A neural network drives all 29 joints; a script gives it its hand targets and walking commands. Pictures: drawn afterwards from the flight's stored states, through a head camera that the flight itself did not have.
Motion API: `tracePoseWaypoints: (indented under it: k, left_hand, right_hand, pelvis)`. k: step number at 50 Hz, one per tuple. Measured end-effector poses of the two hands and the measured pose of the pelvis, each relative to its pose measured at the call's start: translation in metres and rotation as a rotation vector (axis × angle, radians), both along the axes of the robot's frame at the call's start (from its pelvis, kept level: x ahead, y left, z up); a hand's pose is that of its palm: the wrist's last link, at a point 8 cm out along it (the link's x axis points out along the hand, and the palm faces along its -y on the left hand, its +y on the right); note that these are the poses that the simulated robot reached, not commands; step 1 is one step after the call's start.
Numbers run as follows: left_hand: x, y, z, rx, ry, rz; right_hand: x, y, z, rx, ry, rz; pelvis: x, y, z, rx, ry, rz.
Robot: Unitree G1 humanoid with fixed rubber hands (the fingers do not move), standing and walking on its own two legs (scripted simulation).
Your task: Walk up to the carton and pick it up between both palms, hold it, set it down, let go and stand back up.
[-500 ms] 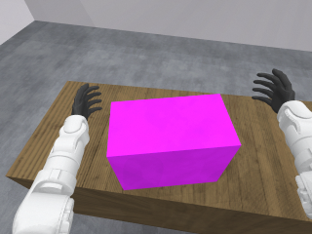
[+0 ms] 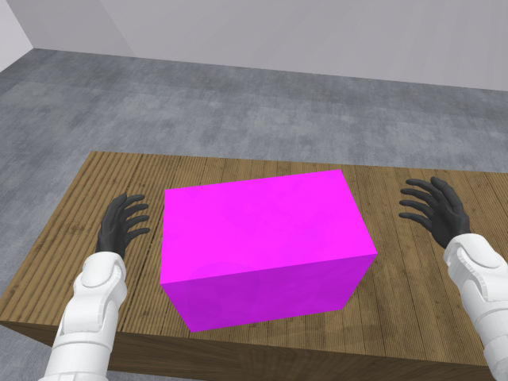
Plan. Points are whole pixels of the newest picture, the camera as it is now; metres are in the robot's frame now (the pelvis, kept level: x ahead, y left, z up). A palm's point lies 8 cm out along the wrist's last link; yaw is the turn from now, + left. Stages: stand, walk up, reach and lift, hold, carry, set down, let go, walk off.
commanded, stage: set down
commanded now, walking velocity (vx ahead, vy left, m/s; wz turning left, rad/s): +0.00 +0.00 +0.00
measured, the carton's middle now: (261, 255) +0.36 +0.04 -0.06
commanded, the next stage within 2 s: none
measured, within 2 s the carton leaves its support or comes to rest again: neither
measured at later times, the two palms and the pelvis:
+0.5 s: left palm (122, 279) +0.26 +0.25 +0.03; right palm (463, 278) +0.31 -0.26 +0.03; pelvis +0.00 +0.00 +0.00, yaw -1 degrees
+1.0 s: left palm (125, 335) +0.20 +0.24 -0.03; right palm (468, 358) +0.21 -0.27 -0.04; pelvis -0.01 +0.00 -0.02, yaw -2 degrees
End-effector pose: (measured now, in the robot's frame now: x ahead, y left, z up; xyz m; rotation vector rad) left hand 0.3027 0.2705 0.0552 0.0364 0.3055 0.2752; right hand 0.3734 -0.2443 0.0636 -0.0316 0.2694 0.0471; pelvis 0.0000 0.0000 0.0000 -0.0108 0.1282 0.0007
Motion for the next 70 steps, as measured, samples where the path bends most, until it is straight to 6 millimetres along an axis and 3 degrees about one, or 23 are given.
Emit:
tracePoseWaypoints:
  k: [14, 26, 39, 44, 57, 70]
  left_hand:
    - [-0.012, -0.011, -0.003, 0.001, -0.041, 0.001]
    - [-0.042, -0.019, -0.032, -0.006, -0.04, 0.019]
    - [-0.087, -0.02, -0.072, 0.015, -0.006, 0.032]
    - [-0.097, -0.021, -0.08, 0.018, -0.019, 0.04]
    - [-0.113, -0.028, -0.096, 0.013, -0.004, 0.02]
    - [-0.118, -0.029, -0.109, 0.02, 0.074, -0.012]
  right_hand:
    - [-0.029, -0.015, -0.017, -0.011, 0.005, 0.003]
    - [-0.067, -0.018, -0.038, -0.017, 0.008, 0.004]
    - [-0.128, -0.026, -0.086, -0.023, 0.056, -0.034]
    - [-0.144, -0.026, -0.096, -0.025, 0.049, -0.037]
    - [-0.174, -0.031, -0.111, -0.049, 0.07, -0.059]
    - [-0.184, -0.018, -0.122, -0.053, 0.11, -0.058]
  pelvis:
    - [0.0, 0.001, 0.001, 0.005, -0.017, -0.022]
    - [-0.004, -0.003, -0.003, 0.009, -0.041, -0.019]
    - [-0.007, -0.001, -0.01, 0.012, -0.058, -0.02]
    - [-0.008, 0.0, -0.014, 0.013, -0.053, -0.028]
    - [-0.006, 0.001, -0.017, 0.017, -0.071, -0.038]
    - [0.0, -0.001, -0.015, 0.023, -0.083, -0.042]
